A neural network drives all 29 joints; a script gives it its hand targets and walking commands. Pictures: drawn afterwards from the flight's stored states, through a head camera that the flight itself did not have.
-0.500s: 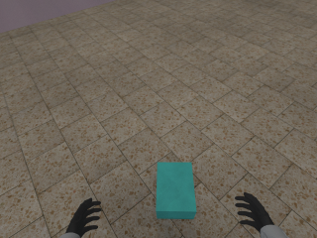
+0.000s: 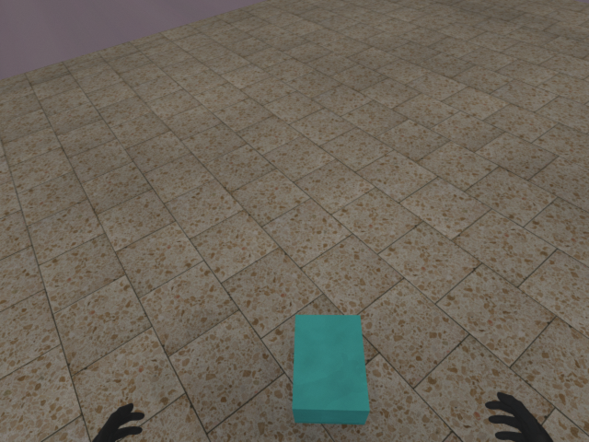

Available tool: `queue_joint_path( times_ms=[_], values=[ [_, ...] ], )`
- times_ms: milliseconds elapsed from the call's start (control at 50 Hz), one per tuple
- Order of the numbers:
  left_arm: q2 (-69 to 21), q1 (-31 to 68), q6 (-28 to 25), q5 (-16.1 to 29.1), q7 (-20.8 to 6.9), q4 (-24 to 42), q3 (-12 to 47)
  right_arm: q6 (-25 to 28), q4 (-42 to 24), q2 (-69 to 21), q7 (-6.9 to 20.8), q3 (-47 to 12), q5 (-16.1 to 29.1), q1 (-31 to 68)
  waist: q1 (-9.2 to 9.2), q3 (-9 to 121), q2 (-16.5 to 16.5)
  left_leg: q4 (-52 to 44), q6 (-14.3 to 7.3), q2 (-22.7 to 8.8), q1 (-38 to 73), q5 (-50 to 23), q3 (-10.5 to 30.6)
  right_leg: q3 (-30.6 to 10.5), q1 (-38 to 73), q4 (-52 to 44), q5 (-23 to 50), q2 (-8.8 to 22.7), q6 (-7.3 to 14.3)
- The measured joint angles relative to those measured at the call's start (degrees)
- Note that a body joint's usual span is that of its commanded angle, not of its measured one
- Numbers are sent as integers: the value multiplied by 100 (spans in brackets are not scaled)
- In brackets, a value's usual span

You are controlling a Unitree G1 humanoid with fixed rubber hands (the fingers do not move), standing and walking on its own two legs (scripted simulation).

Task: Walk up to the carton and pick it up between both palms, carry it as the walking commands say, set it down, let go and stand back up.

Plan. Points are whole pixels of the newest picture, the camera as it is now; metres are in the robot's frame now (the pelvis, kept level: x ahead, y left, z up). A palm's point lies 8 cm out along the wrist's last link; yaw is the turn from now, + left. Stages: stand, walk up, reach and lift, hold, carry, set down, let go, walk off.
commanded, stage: stand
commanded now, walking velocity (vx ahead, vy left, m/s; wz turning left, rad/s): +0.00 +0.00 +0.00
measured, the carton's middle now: (328, 367) +0.46 -0.05 -0.69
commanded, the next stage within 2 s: none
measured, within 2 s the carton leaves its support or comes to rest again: neither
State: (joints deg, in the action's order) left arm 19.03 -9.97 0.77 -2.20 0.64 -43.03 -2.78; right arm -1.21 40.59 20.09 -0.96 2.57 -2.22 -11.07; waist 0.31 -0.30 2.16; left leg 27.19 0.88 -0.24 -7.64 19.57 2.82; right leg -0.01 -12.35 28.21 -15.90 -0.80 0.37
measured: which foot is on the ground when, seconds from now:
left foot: down 0.00-1.00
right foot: down 0.00-1.00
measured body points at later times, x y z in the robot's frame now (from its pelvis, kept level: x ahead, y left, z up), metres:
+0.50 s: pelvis -0.01 +0.00 +0.00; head -0.01 -0.01 +0.45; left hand +0.11 +0.30 -0.10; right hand +0.11 -0.31 -0.10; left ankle -0.06 +0.13 -0.74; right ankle -0.01 -0.11 -0.74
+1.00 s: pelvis -0.02 +0.00 +0.01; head -0.03 -0.01 +0.46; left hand +0.08 +0.31 -0.10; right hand +0.08 -0.31 -0.11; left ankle -0.06 +0.13 -0.74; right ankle -0.01 -0.11 -0.74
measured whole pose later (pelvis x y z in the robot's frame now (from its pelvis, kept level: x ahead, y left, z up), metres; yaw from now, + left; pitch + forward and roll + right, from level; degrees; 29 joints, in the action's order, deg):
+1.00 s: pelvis -0.02 +0.00 +0.01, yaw +0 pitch -2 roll +0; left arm 21.6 -7.1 -0.3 -1.1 0.4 -57.6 -0.5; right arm 0.5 55.2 22.2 -0.9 0.2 -1.4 -9.7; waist 0.5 -1.2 1.0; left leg 20.6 1.0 -0.2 -4.1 14.3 2.9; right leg 0.0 -8.8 22.0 -10.9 -0.6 0.5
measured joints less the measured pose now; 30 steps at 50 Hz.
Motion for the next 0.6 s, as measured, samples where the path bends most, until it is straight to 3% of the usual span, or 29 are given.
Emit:
queue_joint_path(
  times_ms=[600],
  values=[
    [149,194,-91,74,-5,-1030,149,142,1010,157,-24,-174,48,90,6,-29,-77,-491,22,-9,330,-333,15,13,316,-441,298,4,25]
  ],
)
